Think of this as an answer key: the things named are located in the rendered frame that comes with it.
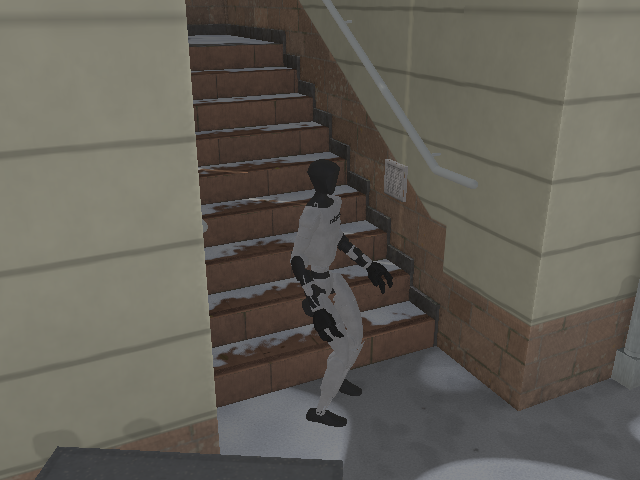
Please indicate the robot left forearm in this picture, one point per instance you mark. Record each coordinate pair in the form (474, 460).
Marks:
(354, 253)

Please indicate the robot left upper arm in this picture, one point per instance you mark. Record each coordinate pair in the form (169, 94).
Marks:
(338, 199)

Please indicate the humanoid robot torso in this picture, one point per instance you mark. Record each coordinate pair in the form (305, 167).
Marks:
(323, 246)

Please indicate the robot right forearm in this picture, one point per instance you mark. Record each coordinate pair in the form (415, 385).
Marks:
(299, 270)

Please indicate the right robot hand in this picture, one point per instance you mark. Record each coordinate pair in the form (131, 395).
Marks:
(322, 320)

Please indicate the robot right shin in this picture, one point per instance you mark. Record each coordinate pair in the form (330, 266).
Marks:
(331, 383)

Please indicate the left robot hand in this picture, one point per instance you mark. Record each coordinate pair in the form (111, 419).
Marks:
(375, 271)

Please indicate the robot right upper arm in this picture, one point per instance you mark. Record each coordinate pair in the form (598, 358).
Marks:
(308, 223)

